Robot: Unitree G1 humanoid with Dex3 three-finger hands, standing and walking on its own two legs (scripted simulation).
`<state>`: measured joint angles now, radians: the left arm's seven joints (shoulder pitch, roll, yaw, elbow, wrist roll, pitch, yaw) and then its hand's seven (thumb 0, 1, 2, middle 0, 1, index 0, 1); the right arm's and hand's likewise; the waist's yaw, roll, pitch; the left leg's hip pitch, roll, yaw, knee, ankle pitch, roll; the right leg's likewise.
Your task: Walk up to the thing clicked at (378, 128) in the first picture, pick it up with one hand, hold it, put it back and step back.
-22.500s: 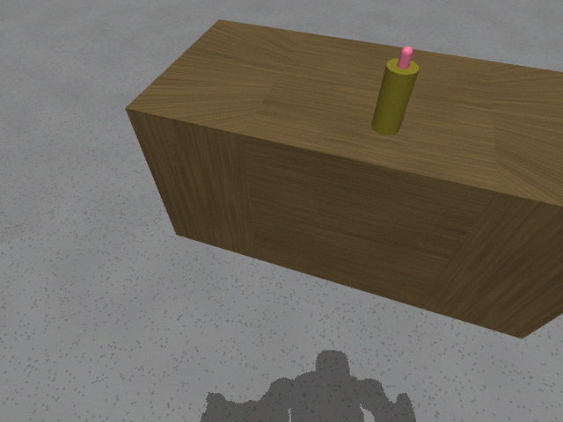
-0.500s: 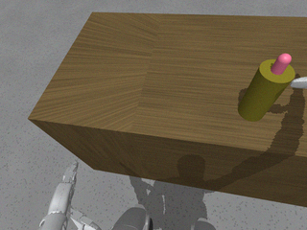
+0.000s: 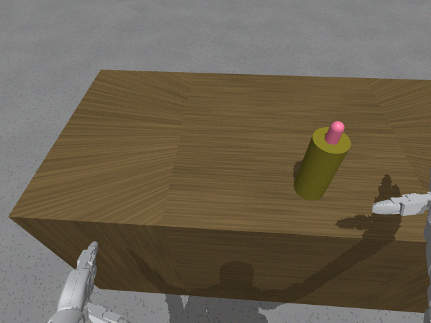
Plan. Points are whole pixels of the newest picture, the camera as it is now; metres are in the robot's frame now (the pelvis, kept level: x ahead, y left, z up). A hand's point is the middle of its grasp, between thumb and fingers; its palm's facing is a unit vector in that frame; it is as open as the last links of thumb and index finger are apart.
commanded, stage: sink last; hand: right
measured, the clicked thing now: (321, 160) +0.46 -0.21 +0.01
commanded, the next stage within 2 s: home in 0.72 s
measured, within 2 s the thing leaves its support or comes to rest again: neither
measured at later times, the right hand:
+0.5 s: hand (394, 312) +0.15 -0.22 +0.07, palm faces +0.33 +0.89 -0.32, open 17.3 cm
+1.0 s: hand out of the picture +0.14 -0.22 +0.05, palm faces +0.33 +0.89 -0.32, open 17.4 cm
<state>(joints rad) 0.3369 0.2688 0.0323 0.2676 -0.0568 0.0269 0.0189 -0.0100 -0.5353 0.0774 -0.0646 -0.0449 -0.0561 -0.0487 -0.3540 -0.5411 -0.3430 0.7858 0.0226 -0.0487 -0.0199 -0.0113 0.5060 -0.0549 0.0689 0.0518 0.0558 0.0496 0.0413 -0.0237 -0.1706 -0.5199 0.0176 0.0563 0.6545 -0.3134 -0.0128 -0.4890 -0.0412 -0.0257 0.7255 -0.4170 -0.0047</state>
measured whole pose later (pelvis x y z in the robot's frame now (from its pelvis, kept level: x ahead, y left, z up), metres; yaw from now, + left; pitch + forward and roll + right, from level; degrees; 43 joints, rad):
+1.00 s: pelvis -0.04 +0.03 +0.01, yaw -2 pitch -1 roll +0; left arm 0.29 0.19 0.04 0.49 -0.02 -0.10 0.10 -0.01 -0.32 0.26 -0.11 -0.13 -0.10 -0.13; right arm 0.47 -0.25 -0.21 -0.04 0.05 -0.18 -0.05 -0.01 0.52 -0.06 0.06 0.06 0.06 0.05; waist -0.04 -0.02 0.01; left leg -0.31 0.03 0.08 0.57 -0.24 0.01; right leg -0.26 -0.02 -0.01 0.56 -0.29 0.02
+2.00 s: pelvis +0.00 +0.02 +0.02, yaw -2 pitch -1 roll +0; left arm 0.21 0.34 0.02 0.90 0.03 0.00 0.00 0.01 0.90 0.90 -0.21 -0.29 -0.21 -0.29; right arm 0.21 -0.33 0.00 0.87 -0.03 -0.02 -0.02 -0.01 0.57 -0.04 0.06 0.05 0.06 0.05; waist 0.01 -0.02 -0.02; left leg -0.22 0.04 0.07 0.52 -0.28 0.00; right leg -0.16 -0.02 -0.01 0.50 -0.32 0.01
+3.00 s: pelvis -0.02 +0.02 +0.03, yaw -2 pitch -2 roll +0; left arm 0.13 0.35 -0.01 1.14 0.01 0.00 0.00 0.01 0.90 0.90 -0.21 -0.29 -0.20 -0.29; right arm 0.12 -0.35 0.02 1.13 -0.01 -0.01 0.00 0.00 0.52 -0.07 0.07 0.06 0.06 0.05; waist 0.00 -0.01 0.02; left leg -0.13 0.02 0.09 0.33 -0.15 0.01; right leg -0.08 -0.02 0.00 0.31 -0.20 0.02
